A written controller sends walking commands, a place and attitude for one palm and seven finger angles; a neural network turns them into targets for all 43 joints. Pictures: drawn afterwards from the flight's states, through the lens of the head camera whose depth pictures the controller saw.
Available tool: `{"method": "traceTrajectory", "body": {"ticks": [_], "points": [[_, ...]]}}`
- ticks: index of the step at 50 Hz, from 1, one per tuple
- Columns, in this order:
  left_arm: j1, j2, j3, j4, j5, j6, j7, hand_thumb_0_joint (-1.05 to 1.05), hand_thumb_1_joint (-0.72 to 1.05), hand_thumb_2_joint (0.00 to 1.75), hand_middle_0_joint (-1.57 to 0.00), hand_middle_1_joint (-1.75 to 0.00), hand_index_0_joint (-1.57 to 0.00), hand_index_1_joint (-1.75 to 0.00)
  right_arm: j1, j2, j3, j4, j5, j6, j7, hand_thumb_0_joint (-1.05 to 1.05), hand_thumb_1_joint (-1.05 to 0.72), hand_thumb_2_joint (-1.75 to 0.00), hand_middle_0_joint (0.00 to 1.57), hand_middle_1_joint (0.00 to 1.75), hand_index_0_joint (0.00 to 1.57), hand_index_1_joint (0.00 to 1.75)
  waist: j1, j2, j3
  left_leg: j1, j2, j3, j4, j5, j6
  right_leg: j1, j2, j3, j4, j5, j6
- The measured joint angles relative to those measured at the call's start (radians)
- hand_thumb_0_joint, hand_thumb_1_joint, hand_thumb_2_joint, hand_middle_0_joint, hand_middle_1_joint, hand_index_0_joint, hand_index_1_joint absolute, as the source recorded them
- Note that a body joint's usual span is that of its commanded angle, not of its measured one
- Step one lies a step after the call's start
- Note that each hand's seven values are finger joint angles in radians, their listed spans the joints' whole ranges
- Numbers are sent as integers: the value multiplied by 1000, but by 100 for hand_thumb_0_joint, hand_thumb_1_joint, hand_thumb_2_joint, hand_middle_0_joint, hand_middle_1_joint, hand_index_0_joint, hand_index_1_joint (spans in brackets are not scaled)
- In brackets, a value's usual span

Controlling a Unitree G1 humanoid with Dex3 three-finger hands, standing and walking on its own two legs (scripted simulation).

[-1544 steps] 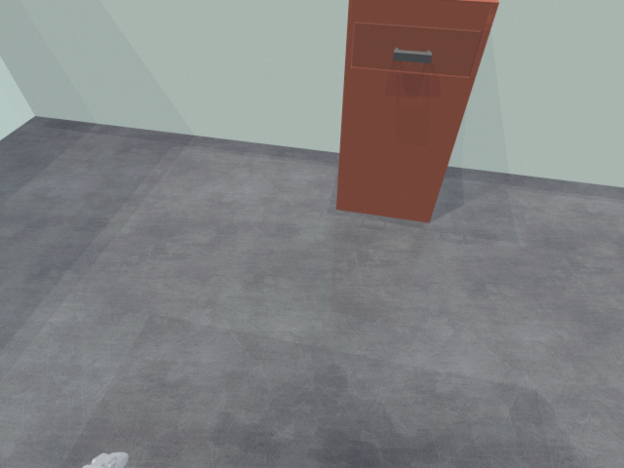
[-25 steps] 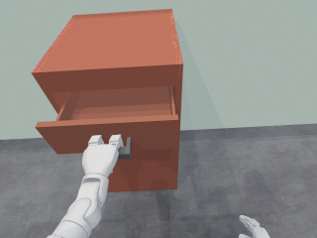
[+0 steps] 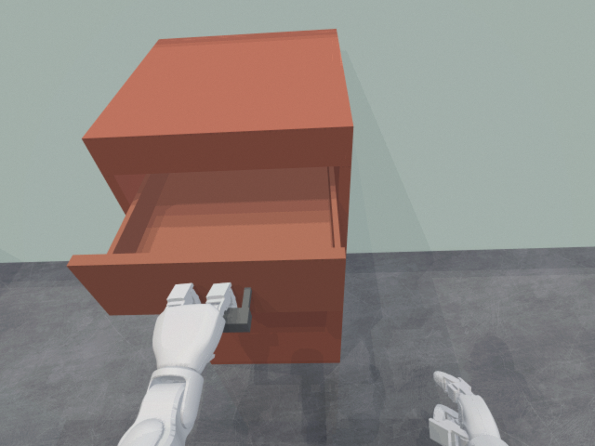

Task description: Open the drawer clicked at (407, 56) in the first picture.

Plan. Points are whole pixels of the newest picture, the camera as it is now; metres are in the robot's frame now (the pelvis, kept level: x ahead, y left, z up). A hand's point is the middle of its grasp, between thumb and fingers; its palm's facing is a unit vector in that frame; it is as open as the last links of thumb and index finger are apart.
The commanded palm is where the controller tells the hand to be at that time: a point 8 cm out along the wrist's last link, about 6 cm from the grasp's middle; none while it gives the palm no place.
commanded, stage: pull the drawer open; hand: left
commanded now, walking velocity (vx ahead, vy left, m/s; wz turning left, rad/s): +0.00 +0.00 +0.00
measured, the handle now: (211, 307) +0.31 +0.16 +0.02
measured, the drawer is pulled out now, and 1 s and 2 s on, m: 0.20 0.30 0.30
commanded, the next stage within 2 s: open the thumb to release the handle in 1.20 s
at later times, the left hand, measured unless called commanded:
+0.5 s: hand (198, 381) +0.21 +0.16 +0.00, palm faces +0.01 -0.15 -0.99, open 5.9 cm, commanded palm +0.16 +0.16 +0.05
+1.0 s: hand (190, 424) +0.16 +0.15 +0.00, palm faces +0.02 -0.18 -0.98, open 6.0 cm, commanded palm +0.10 +0.16 +0.05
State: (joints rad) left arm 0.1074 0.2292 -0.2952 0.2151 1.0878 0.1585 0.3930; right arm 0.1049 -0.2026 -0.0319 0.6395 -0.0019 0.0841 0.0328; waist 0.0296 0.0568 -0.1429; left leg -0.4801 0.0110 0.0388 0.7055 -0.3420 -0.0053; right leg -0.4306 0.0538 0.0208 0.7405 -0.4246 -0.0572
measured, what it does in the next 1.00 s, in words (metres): stands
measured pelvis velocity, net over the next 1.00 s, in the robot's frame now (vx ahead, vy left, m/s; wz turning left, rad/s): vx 0.00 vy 0.00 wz -0.02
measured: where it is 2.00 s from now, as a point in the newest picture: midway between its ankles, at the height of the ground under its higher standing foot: outside the picture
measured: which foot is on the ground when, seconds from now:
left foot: down 0.00-1.00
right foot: down 0.00-1.00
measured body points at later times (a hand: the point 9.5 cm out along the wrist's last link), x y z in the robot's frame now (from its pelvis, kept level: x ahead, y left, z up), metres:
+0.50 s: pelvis +0.00 +0.00 +0.00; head +0.00 -0.04 +0.44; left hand +0.21 +0.16 +0.05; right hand +0.20 -0.21 -0.10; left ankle +0.01 +0.13 -0.71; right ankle -0.03 -0.08 -0.71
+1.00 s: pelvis +0.00 +0.00 -0.01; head +0.00 -0.04 +0.44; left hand +0.15 +0.16 +0.05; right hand +0.21 -0.21 -0.10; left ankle +0.01 +0.13 -0.71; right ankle -0.03 -0.08 -0.71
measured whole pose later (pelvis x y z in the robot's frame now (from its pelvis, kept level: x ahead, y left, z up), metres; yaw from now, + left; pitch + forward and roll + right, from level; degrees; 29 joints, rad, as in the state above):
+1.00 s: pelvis +0.00 +0.00 -0.01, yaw -1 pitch +7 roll +1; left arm 0.59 0.25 -0.28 -0.17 1.13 0.06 0.46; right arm 0.12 -0.20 -0.02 0.57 -0.03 0.05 0.11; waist 0.06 0.06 -0.15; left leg -0.53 0.03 0.05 0.82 -0.40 -0.01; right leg -0.49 0.07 0.03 0.85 -0.47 -0.07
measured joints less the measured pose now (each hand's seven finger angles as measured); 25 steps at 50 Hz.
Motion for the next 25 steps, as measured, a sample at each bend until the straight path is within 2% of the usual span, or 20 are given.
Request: {"method": "traceTrajectory", "body": {"ticks": [15,25], "points": [[167,8,-4,-153,19,-14,20,4,68,76,-30,-135,-42,-135,3,-3,2,-22,-8,-3,23,2,-91,-90,20,30,20,30,9,1,5,-2,5,5,25,-17,-1,-3,5,5,22,-13,-2],[235,12,-8,-210,22,-23,24,5,67,76,-30,-135,-42,-135,9,-1,7,-23,-11,-10,32,2,-91,-90,20,30,19,30,17,5,7,-5,6,4,41,-24,-2,-6,7,5,39,-21,-4]]}}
